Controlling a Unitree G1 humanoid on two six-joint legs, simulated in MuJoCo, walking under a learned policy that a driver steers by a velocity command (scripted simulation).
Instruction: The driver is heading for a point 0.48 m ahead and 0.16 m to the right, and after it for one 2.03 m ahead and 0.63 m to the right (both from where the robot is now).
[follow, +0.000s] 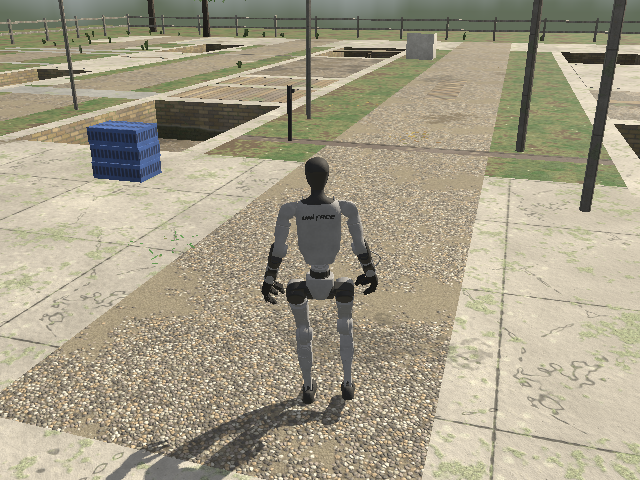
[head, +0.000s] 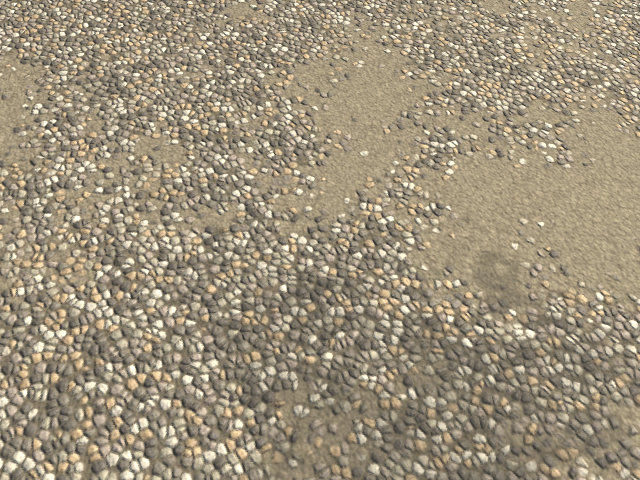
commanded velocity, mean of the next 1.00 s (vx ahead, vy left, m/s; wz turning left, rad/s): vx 0.26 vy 0.00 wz -0.41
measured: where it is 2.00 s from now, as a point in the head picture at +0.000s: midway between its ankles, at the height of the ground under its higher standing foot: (456, 476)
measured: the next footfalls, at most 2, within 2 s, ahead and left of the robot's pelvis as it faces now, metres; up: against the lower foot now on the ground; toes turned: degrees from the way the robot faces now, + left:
right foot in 0.24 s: +0.05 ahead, -0.12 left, +0.00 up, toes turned -4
left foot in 0.60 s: +0.14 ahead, +0.08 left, +0.00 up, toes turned -19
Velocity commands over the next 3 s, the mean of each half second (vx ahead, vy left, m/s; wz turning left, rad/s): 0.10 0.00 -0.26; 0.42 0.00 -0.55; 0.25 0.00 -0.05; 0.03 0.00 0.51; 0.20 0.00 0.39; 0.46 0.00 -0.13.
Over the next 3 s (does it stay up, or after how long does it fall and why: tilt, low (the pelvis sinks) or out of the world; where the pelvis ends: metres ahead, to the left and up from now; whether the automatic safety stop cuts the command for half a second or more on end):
stays up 0.70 -0.24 -0.02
